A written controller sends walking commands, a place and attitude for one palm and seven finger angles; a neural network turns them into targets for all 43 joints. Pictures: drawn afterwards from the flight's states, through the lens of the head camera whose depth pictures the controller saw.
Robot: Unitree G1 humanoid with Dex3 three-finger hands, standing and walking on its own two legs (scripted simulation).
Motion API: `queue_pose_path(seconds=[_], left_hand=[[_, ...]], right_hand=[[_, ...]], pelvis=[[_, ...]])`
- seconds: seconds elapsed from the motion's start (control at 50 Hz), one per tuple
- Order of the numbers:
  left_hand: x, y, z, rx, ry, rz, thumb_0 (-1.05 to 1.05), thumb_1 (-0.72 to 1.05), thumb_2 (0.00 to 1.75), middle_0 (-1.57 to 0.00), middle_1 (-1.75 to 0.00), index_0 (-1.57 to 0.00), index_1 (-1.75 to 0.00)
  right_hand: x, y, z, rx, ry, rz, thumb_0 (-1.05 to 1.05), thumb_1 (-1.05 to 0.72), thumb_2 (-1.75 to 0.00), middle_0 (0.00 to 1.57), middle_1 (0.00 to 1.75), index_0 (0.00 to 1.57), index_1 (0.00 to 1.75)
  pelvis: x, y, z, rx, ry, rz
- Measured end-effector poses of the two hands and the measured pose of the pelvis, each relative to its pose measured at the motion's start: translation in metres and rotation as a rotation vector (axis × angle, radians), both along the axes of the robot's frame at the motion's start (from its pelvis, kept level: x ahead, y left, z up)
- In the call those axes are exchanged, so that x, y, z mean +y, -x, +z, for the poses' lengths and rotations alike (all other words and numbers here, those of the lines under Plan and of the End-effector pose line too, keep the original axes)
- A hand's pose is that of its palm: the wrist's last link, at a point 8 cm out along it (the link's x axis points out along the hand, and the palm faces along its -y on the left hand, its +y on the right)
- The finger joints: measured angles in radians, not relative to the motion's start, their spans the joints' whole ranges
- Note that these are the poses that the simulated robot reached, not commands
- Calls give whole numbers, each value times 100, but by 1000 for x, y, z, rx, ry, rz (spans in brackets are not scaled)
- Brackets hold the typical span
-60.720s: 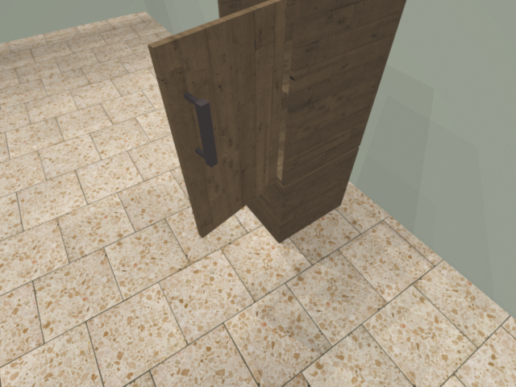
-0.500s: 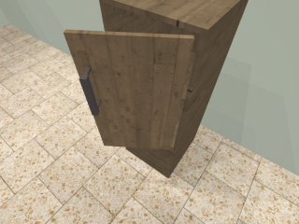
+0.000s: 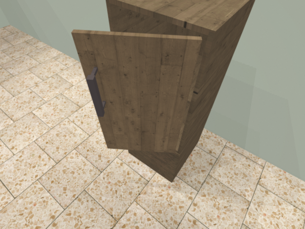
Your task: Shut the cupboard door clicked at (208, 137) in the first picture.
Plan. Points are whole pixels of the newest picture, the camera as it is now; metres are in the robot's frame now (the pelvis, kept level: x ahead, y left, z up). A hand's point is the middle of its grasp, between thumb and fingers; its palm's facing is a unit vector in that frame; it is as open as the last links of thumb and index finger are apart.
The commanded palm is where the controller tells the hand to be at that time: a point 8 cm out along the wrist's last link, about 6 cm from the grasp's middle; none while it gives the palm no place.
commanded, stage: look again from close up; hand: left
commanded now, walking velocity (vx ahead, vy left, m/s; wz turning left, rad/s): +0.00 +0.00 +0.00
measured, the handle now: (98, 93) +0.49 +0.21 +0.06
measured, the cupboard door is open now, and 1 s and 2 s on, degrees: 32 32 32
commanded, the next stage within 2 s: raise the hand and make a fist in 0.22 s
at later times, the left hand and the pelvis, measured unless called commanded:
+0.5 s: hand (77, 204) +0.18 +0.20 -0.03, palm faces +0.26 -0.96 -0.12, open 7.2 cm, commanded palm +0.09 +0.24 -0.06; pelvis -0.02 +0.01 -0.02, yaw +3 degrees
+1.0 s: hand (84, 214) +0.16 +0.17 -0.01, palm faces -0.09 -0.99 -0.08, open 4.9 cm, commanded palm +0.11 +0.24 -0.01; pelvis -0.06 +0.00 -0.09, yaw +5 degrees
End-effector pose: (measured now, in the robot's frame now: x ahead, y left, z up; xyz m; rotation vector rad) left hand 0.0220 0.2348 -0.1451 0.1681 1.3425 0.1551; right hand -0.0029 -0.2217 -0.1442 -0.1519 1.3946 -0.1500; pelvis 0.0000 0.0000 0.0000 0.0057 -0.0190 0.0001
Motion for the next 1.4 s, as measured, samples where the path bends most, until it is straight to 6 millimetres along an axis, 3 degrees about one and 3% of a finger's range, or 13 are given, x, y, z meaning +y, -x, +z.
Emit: queue_pose_path(seconds=[0.34,0.36,0.48,0.56,0.64,0.74,0.82,0.94,1.04,1.1,1.16,1.26,1.4], left_hand=[[0,7,-3,-2,5,3,0,91,90,-20,-30,-20,-30],[5,-1,2,-65,10,73,1,91,90,-20,-30,-20,-30],[17,-111,114,-872,-63,90,2,91,90,-22,-33,-22,-33],[2,-147,161,-1271,22,-8,1,92,90,-26,-38,-26,-38],[-18,-129,139,-1392,163,-152,0,91,90,-32,-44,-32,-44],[-12,-75,77,-1191,199,-107,1,91,90,-41,-53,-41,-54],[11,-52,87,-1235,60,-40,2,90,90,-48,-61,-49,-61],[7,-91,142,-1506,50,-200,2,91,90,-59,-73,-59,-73],[-9,-128,130,-1270,212,-296,1,91,90,-68,-83,-68,-83],[-2,-127,127,-1161,211,-214,1,90,90,-73,-89,-74,-89],[16,-118,141,-1204,118,-117,2,90,90,-79,-95,-79,-95],[34,-109,165,-1361,1,-105,2,91,90,-88,-105,-88,-105],[9,-127,153,-1273,159,-239,2,91,90,-101,-119,-101,-119]], right_hand=[[0,1,1,-13,12,-5,0,-90,-90,20,30,20,29],[-1,-3,2,-54,32,1,0,-90,-90,20,30,20,29],[-14,-61,18,-499,72,38,1,-90,-90,20,30,20,29],[-19,-109,37,-740,62,93,1,-90,-90,20,30,20,29],[-24,-145,52,-880,73,186,1,-90,-90,20,30,20,29],[-26,-176,52,-942,111,286,1,-90,-90,20,30,20,29],[-14,-188,36,-940,102,339,1,-90,-90,20,30,20,29],[17,-175,-2,-874,10,328,1,-90,-90,20,30,20,30],[26,-141,-12,-782,-44,192,1,-90,-90,21,30,21,30],[22,-124,-7,-739,-27,127,1,-90,-90,21,30,21,30],[15,-115,0,-707,10,122,2,-90,-90,21,30,21,30],[3,-121,6,-688,58,208,2,-90,-90,21,30,21,30],[1,-152,25,-790,84,218,2,-90,-90,21,30,21,30]], pelvis=[[3,4,-1,-3,5,0],[3,7,-3,-10,5,-1],[5,15,-13,3,-1,47],[2,28,-26,68,-12,49],[-6,40,-48,126,-21,39],[-11,49,-74,180,-11,54],[-12,52,-88,201,18,77],[-8,57,-99,211,49,93],[-1,53,-88,213,33,71],[3,45,-77,207,19,53],[5,37,-70,200,17,50],[7,33,-69,197,32,73],[11,29,-66,187,38,73]])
